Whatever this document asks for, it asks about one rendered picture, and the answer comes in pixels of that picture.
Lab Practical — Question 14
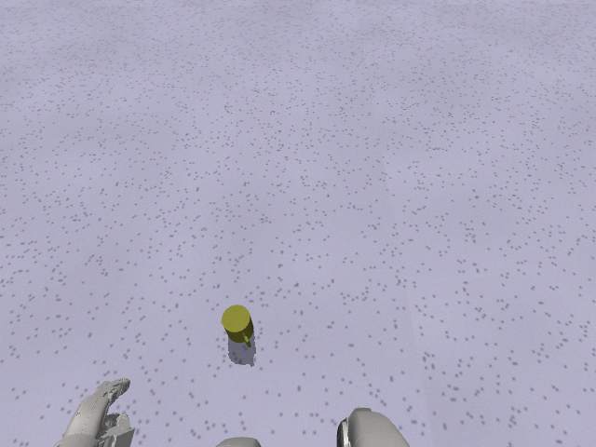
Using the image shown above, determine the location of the mug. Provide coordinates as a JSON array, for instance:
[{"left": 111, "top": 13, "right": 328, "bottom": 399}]
[{"left": 222, "top": 305, "right": 253, "bottom": 347}]

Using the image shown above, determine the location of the left robot hand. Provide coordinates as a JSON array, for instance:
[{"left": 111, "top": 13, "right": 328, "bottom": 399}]
[{"left": 63, "top": 378, "right": 135, "bottom": 447}]

